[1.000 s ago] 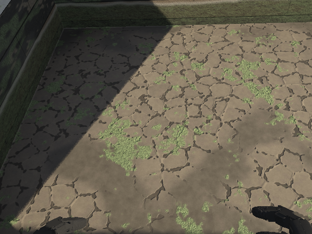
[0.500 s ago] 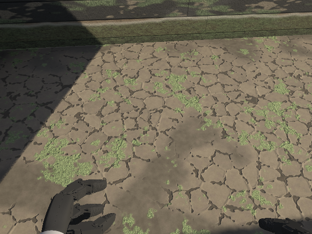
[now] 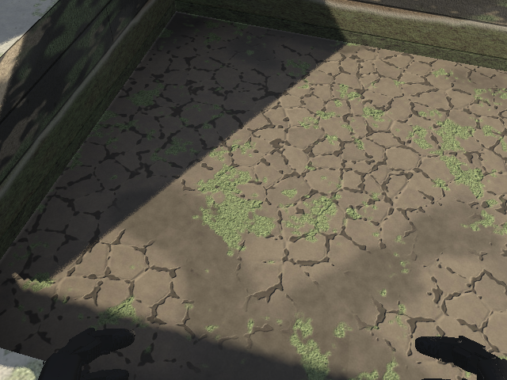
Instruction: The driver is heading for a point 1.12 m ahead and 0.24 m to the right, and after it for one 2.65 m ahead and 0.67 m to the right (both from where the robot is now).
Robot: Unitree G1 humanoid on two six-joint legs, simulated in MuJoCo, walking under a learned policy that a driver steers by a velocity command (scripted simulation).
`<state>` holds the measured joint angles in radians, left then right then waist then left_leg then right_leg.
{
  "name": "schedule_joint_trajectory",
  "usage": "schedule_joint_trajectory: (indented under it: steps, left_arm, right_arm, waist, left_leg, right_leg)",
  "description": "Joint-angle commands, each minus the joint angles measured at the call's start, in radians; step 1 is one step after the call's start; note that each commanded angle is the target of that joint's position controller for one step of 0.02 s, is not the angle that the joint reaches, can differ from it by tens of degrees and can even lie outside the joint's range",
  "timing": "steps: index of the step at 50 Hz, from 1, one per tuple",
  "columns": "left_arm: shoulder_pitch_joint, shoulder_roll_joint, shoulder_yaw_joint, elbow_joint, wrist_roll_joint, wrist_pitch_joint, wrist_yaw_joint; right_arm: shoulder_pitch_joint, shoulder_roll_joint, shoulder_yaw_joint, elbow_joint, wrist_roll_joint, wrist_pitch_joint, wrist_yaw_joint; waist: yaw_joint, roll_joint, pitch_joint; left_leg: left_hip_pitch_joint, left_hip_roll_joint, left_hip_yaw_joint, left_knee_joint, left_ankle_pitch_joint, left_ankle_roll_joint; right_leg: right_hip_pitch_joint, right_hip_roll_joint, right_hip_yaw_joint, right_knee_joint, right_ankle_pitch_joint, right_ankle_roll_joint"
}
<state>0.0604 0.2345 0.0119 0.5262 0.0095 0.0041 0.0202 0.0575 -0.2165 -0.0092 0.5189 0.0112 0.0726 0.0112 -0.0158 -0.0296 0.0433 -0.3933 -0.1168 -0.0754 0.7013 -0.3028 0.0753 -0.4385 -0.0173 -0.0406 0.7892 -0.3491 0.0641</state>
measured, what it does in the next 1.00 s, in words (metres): steps on the spot, turning right: left foot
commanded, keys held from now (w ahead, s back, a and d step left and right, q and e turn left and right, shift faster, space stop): shift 0.04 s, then e+shift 0.60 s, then shift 0.26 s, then q+shift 0.10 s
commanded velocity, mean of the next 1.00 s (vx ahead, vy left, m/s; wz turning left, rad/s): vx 0.24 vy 0.00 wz -0.39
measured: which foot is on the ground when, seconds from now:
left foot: down 0.00-0.52, up 0.54-0.78, down 0.80-1.00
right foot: down 0.00-0.80, up 0.82-1.00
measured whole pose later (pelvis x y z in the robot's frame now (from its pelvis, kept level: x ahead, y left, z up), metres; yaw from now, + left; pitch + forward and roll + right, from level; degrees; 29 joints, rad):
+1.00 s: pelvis +0.04 +0.04 +0.02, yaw -27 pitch +0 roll -2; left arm 0.17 0.31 0.06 0.64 -0.04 0.10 0.06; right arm 0.23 -0.19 0.03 0.58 -0.02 0.06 -0.02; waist -0.01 -0.05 0.02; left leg -0.32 -0.04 -0.06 0.49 -0.18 0.06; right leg -0.54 0.09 0.20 1.34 -0.45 0.12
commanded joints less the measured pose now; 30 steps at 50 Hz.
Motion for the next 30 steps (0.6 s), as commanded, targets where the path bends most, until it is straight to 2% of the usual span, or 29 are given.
schedule_joint_trajectory:
  steps: [1,2,3,4,5,6,7,8,9,11,13,15,17,20,22,24,25,26,27,28,29,30]
  left_arm:
    - [-0.028,0.023,0.001,-0.070,0.002,-0.046,-0.007]
    - [0.006,0.007,-0.004,-0.049,0.005,-0.048,-0.009]
    - [0.025,0.007,-0.005,-0.036,0.018,-0.050,-0.006]
    - [-0.049,0.045,0.004,-0.042,0.020,-0.048,-0.008]
    - [-0.078,0.045,0.004,-0.050,0.011,-0.040,-0.014]
    - [-0.062,0.049,0.004,-0.044,0.000,-0.029,-0.020]
    - [-0.053,0.046,0.001,-0.038,-0.009,-0.020,-0.024]
    - [-0.066,0.019,-0.007,-0.045,-0.028,-0.015,-0.031]
    - [-0.051,0.025,-0.005,-0.041,-0.032,-0.011,-0.035]
    - [-0.031,0.052,0.009,-0.044,-0.030,-0.009,-0.039]
    - [-0.008,0.054,0.015,-0.042,-0.026,-0.012,-0.032]
    - [0.023,0.053,0.022,-0.034,-0.018,-0.012,-0.030]
    - [0.045,0.054,0.030,-0.032,-0.022,-0.005,-0.029]
    - [0.059,0.072,0.045,-0.030,-0.027,0.016,-0.030]
    - [0.067,0.086,0.053,-0.029,-0.032,0.034,-0.031]
    - [0.088,0.114,0.065,-0.027,-0.035,0.049,-0.029]
    - [0.100,0.142,0.074,-0.027,-0.033,0.055,-0.029]
    - [0.114,0.179,0.085,-0.028,-0.029,0.060,-0.031]
    - [0.138,0.223,0.098,-0.023,-0.016,0.064,-0.036]
    - [0.205,0.267,0.113,-0.006,-0.001,0.059,-0.029]
    - [0.206,0.258,0.118,-0.009,-0.010,0.050,-0.017]
    - [0.167,0.230,0.113,-0.010,-0.008,0.051,-0.007]
  right_arm:
    - [-0.178,-0.112,-0.032,-0.126,0.006,-0.037,-0.010]
    - [-0.154,-0.103,-0.028,-0.116,0.013,-0.038,-0.007]
    - [-0.109,-0.075,-0.021,-0.108,0.013,-0.044,-0.005]
    - [-0.055,-0.040,-0.008,-0.108,0.012,-0.047,0.005]
    - [-0.051,-0.058,-0.008,-0.093,-0.003,-0.050,0.011]
    - [-0.038,-0.066,-0.011,-0.077,-0.013,-0.049,0.015]
    - [-0.010,-0.075,-0.012,-0.059,-0.024,-0.050,0.017]
    - [-0.016,-0.066,-0.005,-0.053,-0.036,-0.047,0.018]
    - [-0.014,-0.062,0.000,-0.050,-0.038,-0.048,0.018]
    - [-0.025,-0.083,-0.004,-0.058,-0.031,-0.053,0.008]
    - [-0.024,-0.091,-0.010,-0.059,-0.024,-0.062,-0.013]
    - [0.001,-0.092,-0.015,-0.048,-0.020,-0.061,-0.033]
    - [0.022,-0.102,-0.025,-0.035,-0.018,-0.058,-0.046]
    - [0.032,-0.120,-0.043,-0.019,-0.021,-0.055,-0.049]
    - [0.029,-0.123,-0.053,-0.018,-0.024,-0.049,-0.047]
    - [-0.001,-0.126,-0.061,-0.027,-0.026,-0.042,-0.043]
    - [-0.033,-0.125,-0.063,-0.040,-0.024,-0.039,-0.039]
    - [-0.070,-0.126,-0.064,-0.056,-0.019,-0.038,-0.034]
    - [-0.100,-0.131,-0.066,-0.069,-0.006,-0.039,-0.032]
    - [-0.091,-0.135,-0.065,-0.072,0.001,-0.047,-0.030]
    - [-0.096,-0.133,-0.060,-0.068,-0.012,-0.056,-0.035]
    - [-0.079,-0.136,-0.058,-0.053,-0.012,-0.060,-0.039]
  waist:
    - [0.032,0.135,-0.238]
    - [0.044,0.102,-0.241]
    - [0.028,0.046,-0.253]
    - [-0.029,-0.101,-0.234]
    - [-0.024,-0.131,-0.191]
    - [-0.031,-0.125,-0.147]
    - [-0.042,-0.090,-0.118]
    - [-0.044,-0.034,-0.088]
    - [-0.039,0.012,-0.070]
    - [-0.024,0.091,-0.037]
    - [-0.012,0.130,-0.045]
    - [-0.010,0.123,-0.080]
    - [-0.007,0.114,-0.127]
    - [0.009,0.100,-0.166]
    - [0.018,0.081,-0.179]
    - [0.041,0.019,-0.175]
    - [0.058,-0.040,-0.157]
    - [0.082,-0.125,-0.141]
    - [0.108,-0.225,-0.138]
    - [0.115,-0.231,-0.137]
    - [0.111,-0.170,-0.137]
    - [0.074,-0.128,-0.135]
  left_leg:
    - [0.115,0.181,-0.306,-0.273,0.034,0.095]
    - [0.120,0.159,-0.287,-0.243,0.043,0.077]
    - [0.114,0.135,-0.249,-0.187,0.031,0.049]
    - [0.077,0.085,-0.162,-0.167,-0.013,0.008]
    - [0.066,0.062,-0.104,-0.143,-0.035,-0.016]
    - [0.079,0.056,-0.062,-0.123,-0.031,-0.027]
    - [0.095,0.058,-0.039,-0.122,-0.038,-0.031]
    - [0.084,0.070,-0.035,-0.144,-0.027,-0.041]
    - [0.082,0.082,-0.047,-0.173,-0.049,-0.042]
    - [0.076,0.115,-0.093,-0.220,-0.045,-0.026]
    - [0.128,0.160,-0.135,-0.218,0.114,-0.001]
    - [0.215,0.213,-0.142,-0.166,0.373,0.023]
    - [0.273,0.248,-0.113,-0.109,0.598,0.038]
    - [0.277,0.266,-0.048,-0.053,0.691,0.039]
    - [0.248,0.249,0.007,-0.016,0.639,0.023]
    - [0.172,0.196,0.079,0.044,0.483,-0.013]
    - [0.096,0.142,0.114,0.090,0.338,-0.040]
    - [-0.025,0.067,0.129,0.144,0.074,-0.067]
    - [-0.195,-0.009,0.105,0.237,-0.273,-0.095]
    - [-0.315,-0.020,0.034,0.330,-0.404,-0.097]
    - [-0.394,0.005,-0.017,0.403,-0.379,-0.092]
    - [-0.394,0.025,-0.039,0.419,-0.305,-0.096]
  right_leg:
    - [0.131,0.002,0.007,-0.107,0.091,-0.020]
    - [0.209,0.011,-0.024,-0.212,0.148,-0.033]
    - [0.284,-0.012,-0.016,-0.219,0.169,-0.047]
    - [0.300,-0.047,0.054,-0.218,0.191,-0.074]
    - [0.255,-0.065,0.114,-0.281,0.110,-0.104]
    - [0.216,-0.074,0.151,-0.314,0.059,-0.125]
    - [0.185,-0.073,0.176,-0.330,0.015,-0.141]
    - [0.179,-0.053,0.171,-0.309,0.011,-0.143]
    - [0.164,-0.025,0.156,-0.286,-0.010,-0.141]
    - [0.130,0.024,0.131,-0.223,-0.002,-0.131]
    - [0.077,0.051,0.119,-0.151,0.022,-0.125]
    - [0.020,0.061,0.117,-0.104,0.038,-0.117]
    - [0.002,0.063,0.116,-0.062,0.045,-0.111]
    - [0.011,0.066,0.123,-0.026,0.093,-0.123]
    - [0.034,0.056,0.162,-0.020,0.185,-0.140]
    - [0.071,0.019,0.273,-0.048,0.348,-0.177]
    - [0.100,-0.015,0.384,-0.095,0.457,-0.210]
    - [0.169,-0.059,0.530,-0.167,0.600,-0.255]
    - [0.295,-0.116,0.702,-0.273,0.731,-0.319]
    - [0.388,-0.161,0.819,-0.335,0.703,-0.381]
    - [0.439,-0.167,0.828,-0.336,0.670,-0.396]
    - [0.419,-0.140,0.773,-0.314,0.676,-0.378]
Velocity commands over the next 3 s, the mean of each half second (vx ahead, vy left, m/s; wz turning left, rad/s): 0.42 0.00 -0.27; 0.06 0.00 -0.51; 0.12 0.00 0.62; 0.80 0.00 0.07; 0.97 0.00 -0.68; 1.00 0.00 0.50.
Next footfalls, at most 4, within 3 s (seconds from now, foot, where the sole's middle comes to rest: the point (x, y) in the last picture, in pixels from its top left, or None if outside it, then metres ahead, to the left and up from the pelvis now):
0.80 left None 0.16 0.08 -0.75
1.30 right None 0.02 -0.12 -0.75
1.80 left None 0.07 0.13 -0.75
2.22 right None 0.11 -0.06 -0.75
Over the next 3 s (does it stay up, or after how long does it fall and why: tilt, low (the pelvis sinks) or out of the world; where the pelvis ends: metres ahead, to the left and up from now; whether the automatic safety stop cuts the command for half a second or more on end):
stays up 0.06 0.00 0.01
